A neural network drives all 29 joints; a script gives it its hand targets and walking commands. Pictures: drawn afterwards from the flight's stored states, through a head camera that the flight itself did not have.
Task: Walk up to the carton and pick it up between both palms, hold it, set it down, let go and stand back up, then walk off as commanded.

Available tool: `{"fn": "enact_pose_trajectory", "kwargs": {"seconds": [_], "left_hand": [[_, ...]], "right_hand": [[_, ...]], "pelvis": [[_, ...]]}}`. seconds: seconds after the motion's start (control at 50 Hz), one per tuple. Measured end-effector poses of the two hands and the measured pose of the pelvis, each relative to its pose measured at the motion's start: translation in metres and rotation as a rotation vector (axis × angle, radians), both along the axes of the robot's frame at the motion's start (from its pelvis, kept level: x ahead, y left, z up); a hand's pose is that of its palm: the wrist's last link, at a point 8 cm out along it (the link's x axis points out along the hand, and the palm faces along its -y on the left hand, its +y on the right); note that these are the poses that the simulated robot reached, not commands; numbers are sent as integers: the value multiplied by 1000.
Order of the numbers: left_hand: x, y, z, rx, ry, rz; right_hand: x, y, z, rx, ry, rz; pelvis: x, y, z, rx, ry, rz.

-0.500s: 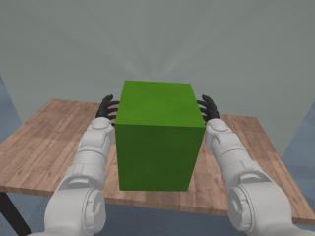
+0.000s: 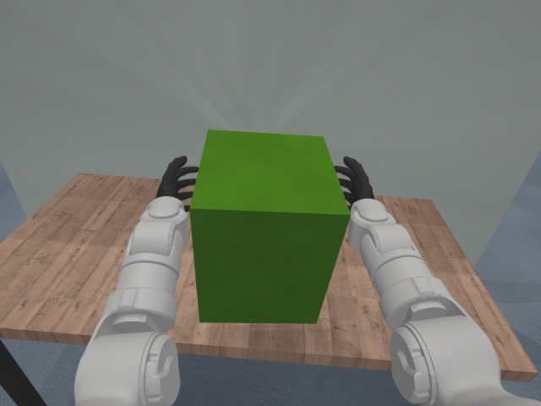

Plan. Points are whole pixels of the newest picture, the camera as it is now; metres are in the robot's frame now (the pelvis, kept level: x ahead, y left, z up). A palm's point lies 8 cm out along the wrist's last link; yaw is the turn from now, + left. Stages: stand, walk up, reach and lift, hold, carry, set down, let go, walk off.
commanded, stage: reach and lift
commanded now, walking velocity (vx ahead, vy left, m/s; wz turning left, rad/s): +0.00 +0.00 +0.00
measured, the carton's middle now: (262, 227) +0.41 +0.03 +0.12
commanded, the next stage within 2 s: hold in 0.08 s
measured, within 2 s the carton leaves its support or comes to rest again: neither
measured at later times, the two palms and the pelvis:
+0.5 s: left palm (165, 203) +0.37 +0.17 +0.19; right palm (359, 203) +0.38 -0.12 +0.20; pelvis +0.00 +0.00 +0.00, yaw +0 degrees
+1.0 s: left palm (164, 202) +0.36 +0.17 +0.20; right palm (361, 201) +0.38 -0.12 +0.21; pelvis +0.00 +0.00 +0.00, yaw +0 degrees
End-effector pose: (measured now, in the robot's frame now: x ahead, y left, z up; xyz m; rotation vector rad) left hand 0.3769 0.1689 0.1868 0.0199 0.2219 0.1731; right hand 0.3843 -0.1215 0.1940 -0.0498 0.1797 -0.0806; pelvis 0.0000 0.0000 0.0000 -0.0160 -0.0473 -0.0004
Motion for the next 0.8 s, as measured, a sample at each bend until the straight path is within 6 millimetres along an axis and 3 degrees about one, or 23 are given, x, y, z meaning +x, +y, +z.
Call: {"fn": "enact_pose_trajectory", "kwargs": {"seconds": [0.8], "left_hand": [[-12,4,12,3,-11,9]], "right_hand": [[-8,4,11,25,-8,7]], "pelvis": [[1,-1,0,1,-10,0]]}}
